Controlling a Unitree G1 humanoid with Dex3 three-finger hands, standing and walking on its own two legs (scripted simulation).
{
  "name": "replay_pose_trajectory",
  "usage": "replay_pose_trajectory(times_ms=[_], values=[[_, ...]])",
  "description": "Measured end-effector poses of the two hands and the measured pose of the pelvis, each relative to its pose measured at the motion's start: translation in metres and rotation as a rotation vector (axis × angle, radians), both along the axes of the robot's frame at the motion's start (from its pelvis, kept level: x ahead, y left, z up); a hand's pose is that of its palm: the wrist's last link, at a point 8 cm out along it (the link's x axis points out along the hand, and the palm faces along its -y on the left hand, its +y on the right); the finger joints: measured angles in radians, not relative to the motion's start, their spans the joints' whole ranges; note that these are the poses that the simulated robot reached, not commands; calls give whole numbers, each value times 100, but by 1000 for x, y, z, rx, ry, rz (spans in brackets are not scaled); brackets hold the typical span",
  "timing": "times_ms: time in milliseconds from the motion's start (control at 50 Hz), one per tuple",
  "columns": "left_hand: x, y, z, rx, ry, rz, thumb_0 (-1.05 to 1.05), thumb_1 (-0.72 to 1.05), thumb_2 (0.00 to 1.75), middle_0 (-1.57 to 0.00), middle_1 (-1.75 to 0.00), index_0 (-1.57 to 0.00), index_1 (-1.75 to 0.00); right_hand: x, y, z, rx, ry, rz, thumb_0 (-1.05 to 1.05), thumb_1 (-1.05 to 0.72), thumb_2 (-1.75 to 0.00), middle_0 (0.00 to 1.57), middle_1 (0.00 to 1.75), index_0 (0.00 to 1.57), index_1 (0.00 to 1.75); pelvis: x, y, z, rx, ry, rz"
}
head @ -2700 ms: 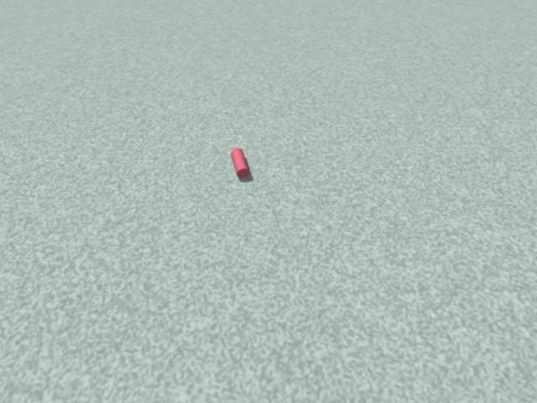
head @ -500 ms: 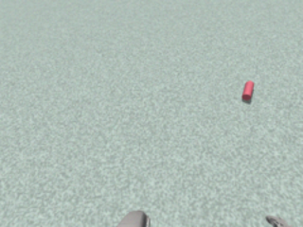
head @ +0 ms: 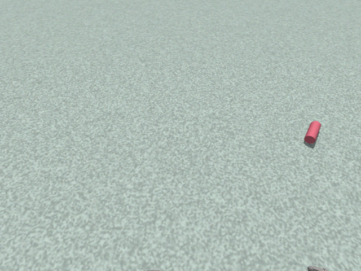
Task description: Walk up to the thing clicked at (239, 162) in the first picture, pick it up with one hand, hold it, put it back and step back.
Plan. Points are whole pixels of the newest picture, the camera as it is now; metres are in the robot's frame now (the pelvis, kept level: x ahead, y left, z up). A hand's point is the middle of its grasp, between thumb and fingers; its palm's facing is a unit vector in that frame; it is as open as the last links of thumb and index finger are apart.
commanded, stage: walk up
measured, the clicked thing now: (313, 130) +1.13 -0.94 -0.72
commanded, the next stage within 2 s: stand in 0.58 s
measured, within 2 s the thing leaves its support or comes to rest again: neither
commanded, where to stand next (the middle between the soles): +0.07 +0.00 m, yaw -1 degrees
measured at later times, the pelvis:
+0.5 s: pelvis +0.01 +0.00 +0.02, yaw +3 degrees
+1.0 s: pelvis +0.02 -0.02 +0.03, yaw +2 degrees
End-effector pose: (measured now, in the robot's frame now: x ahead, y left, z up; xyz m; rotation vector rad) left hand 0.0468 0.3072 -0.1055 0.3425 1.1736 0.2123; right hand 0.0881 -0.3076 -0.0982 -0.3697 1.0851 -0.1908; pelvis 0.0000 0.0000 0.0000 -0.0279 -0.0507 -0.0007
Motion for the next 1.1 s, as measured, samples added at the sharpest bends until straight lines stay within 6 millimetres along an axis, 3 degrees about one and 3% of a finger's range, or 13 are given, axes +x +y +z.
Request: replay_pose_trajectory(times_ms=[120,280,520,780,940,1100], values=[[-5,3,6,13,5,32,1,90,89,-21,-30,-21,-30,9,4,-6,22,8,21,1,-90,-90,21,30,21,30,3,3,2,28,3,27],[15,4,12,10,-26,36,1,90,90,-21,-30,-21,-30,12,15,-3,50,60,40,1,-90,-90,21,30,21,30,9,-3,11,18,13,41],[42,-3,14,-21,-51,48,1,90,90,-20,-30,-21,-30,25,10,7,29,80,44,1,-90,-90,21,30,21,30,14,-5,19,19,13,59],[25,-17,14,-27,47,67,0,90,90,-20,-30,-21,-30,38,3,10,44,70,32,1,-90,-90,21,30,21,30,15,-15,26,22,4,39],[17,-24,16,-24,86,73,1,90,90,-20,-30,-21,-30,31,-1,6,58,102,17,1,-90,-90,21,30,21,30,15,-21,29,24,7,30],[24,-27,18,-22,74,66,1,90,90,-20,-30,-21,-30,20,-6,5,57,124,-5,1,-90,-90,21,30,21,30,17,-23,30,25,4,23]])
